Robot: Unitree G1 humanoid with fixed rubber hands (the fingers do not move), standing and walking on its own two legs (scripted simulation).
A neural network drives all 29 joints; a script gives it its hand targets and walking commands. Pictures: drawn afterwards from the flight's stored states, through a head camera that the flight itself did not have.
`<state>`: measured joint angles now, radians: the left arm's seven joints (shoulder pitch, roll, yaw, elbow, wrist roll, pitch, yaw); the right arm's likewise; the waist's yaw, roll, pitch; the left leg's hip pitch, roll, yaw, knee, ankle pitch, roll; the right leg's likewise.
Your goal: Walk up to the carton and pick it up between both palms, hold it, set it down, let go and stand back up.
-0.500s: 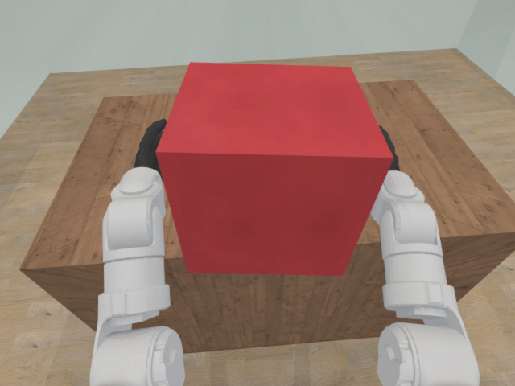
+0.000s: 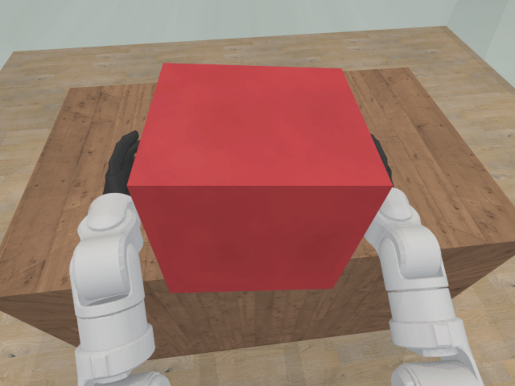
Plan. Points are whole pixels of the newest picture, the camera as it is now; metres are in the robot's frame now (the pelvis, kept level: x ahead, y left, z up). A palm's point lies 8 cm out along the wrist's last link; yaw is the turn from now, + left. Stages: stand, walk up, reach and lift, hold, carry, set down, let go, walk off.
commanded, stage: set down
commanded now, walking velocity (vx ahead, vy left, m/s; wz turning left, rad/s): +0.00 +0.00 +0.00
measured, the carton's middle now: (253, 183) +0.38 +0.00 +0.12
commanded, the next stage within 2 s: none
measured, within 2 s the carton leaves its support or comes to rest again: neither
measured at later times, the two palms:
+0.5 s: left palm (144, 200) +0.35 +0.15 +0.13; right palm (382, 209) +0.34 -0.19 +0.10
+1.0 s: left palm (139, 195) +0.39 +0.18 +0.09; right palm (348, 178) +0.42 -0.16 +0.08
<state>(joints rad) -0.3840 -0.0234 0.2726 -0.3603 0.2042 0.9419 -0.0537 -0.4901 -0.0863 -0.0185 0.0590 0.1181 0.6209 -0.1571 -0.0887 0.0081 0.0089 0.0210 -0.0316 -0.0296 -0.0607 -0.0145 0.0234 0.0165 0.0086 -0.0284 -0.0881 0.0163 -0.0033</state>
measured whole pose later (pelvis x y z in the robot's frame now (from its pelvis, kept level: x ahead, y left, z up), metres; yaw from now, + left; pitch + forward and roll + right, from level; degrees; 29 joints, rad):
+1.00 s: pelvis +0.00 +0.00 +0.00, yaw +2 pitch +15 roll +0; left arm -0.58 -0.01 0.37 0.40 0.16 0.36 -0.03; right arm -0.71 -0.01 -0.28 0.64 -0.19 0.23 -0.04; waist -0.02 0.04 -0.15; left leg -0.20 -0.03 -0.06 -0.09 0.04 0.02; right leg -0.21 0.01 -0.06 -0.09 0.04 -0.01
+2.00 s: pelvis +0.00 +0.00 -0.01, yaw +1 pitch +19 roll +0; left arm -0.66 0.02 0.34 0.77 0.15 0.06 0.00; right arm -0.70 -0.01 -0.41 0.79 -0.26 0.04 -0.04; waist 0.02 0.04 -0.22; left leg -0.29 -0.04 -0.04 -0.09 0.05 0.03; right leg -0.30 0.00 -0.04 -0.09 0.06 -0.01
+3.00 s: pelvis -0.02 +0.00 -0.01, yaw +0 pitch +26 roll +0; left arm -0.78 0.06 0.40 1.00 0.15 -0.16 0.00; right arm -0.79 0.01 -0.55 0.86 -0.36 -0.08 0.03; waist 0.03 0.03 -0.28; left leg -0.46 -0.04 -0.02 -0.08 0.08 0.03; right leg -0.47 0.00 -0.02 -0.09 0.11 -0.01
